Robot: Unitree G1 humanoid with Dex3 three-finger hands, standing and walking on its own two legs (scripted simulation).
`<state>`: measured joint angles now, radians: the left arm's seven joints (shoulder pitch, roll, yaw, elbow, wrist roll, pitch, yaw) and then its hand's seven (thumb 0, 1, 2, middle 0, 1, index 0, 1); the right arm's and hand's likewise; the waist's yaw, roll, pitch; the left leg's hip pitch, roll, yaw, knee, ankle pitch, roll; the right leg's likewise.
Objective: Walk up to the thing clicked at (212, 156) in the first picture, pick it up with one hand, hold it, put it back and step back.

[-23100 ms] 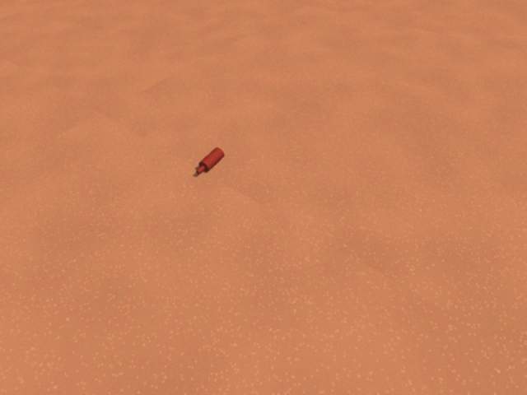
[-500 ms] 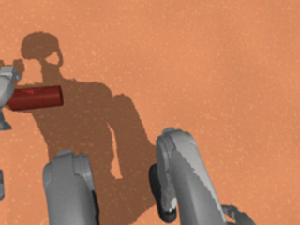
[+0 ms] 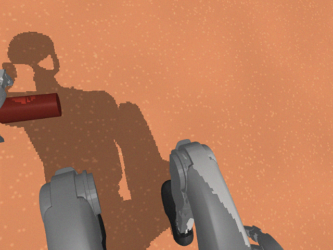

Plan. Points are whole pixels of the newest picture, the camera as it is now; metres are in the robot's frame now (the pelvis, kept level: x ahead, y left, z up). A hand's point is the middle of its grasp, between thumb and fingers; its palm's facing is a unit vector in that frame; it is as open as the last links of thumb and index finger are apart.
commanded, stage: rise first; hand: left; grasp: from above
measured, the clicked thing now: (20, 109) +0.51 +0.30 -0.29
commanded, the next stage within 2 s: approach in 1.28 s
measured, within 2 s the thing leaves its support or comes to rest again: neither
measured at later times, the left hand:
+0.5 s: hand out of the picture +0.46 +0.32 -0.18, palm faces -0.46 -0.04 -0.89, open 14.1 cm
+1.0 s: hand out of the picture +0.46 +0.32 -0.17, palm faces -0.47 -0.03 -0.88, open 14.1 cm
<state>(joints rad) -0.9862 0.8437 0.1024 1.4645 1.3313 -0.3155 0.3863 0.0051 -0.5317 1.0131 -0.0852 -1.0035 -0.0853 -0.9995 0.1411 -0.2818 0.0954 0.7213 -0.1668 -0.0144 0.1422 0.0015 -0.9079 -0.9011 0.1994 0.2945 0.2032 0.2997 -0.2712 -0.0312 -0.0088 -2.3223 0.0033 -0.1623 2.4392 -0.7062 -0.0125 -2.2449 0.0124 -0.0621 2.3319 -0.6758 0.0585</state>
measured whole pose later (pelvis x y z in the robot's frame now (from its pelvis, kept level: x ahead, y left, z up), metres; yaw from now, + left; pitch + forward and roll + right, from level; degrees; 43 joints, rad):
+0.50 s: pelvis +0.00 +0.00 +0.00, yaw -1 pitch +33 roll -11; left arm -0.97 0.88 0.11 1.44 1.34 -0.33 0.36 0.01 -0.53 1.02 -0.09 -1.00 -0.09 -1.00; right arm 0.16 -0.28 0.12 0.71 -0.17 -0.01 0.15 0.00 -0.91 -0.90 0.20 0.29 0.20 0.30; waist -0.29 -0.03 0.01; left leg -2.34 0.00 -0.17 2.45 -0.70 0.00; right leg -2.24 0.01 -0.07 2.33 -0.67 0.06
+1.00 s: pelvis +0.00 +0.00 +0.00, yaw -1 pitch +33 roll -10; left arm -1.01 0.89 0.08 1.49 1.34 -0.32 0.36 0.01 -0.53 1.02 -0.11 -0.99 -0.10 -1.00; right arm 0.16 -0.28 0.13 0.71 -0.17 -0.02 0.15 0.00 -0.91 -0.90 0.20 0.29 0.20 0.30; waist -0.29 -0.03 0.00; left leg -2.33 0.00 -0.17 2.44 -0.69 0.00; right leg -2.24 0.01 -0.07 2.32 -0.66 0.06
